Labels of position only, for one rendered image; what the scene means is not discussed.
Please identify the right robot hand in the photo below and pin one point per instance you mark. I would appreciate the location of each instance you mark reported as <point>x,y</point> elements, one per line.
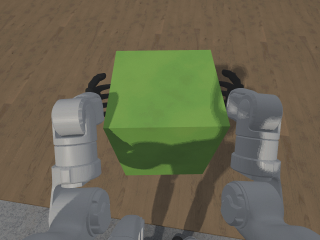
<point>234,79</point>

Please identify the carton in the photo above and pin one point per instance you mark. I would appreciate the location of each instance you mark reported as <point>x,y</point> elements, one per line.
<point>165,112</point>

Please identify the left robot thigh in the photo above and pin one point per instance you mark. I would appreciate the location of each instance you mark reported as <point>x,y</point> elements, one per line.
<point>130,227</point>

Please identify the robot right forearm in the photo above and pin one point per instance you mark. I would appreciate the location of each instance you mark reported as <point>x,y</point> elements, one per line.
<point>258,119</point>

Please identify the robot left forearm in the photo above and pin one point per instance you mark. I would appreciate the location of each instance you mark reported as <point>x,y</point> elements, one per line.
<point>74,129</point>

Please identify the left robot hand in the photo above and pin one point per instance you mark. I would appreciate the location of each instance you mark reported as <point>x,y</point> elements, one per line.
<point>92,88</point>

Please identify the robot left upper arm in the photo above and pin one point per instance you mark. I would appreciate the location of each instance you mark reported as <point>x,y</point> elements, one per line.
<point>77,214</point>

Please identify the robot right upper arm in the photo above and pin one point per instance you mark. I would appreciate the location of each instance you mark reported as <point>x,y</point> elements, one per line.
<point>256,210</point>

